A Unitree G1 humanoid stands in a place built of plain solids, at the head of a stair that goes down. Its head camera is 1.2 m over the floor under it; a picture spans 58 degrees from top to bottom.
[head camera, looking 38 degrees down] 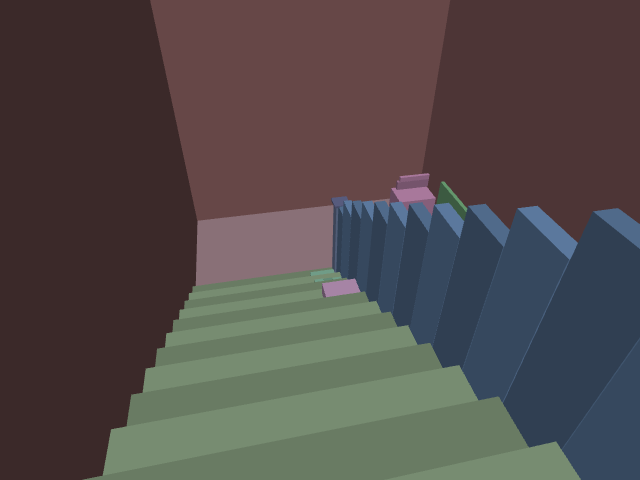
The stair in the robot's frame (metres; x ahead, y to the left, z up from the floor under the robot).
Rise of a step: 0.17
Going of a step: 0.27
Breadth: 1.54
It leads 12 degrees to the left of straight ahead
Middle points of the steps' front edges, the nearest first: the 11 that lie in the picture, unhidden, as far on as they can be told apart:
0.81 0.05 -0.34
1.08 0.10 -0.51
1.35 0.16 -0.67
1.61 0.21 -0.84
1.88 0.27 -1.01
2.15 0.33 -1.18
2.41 0.38 -1.35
2.68 0.44 -1.52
2.95 0.49 -1.69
3.22 0.55 -1.86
3.48 0.60 -2.02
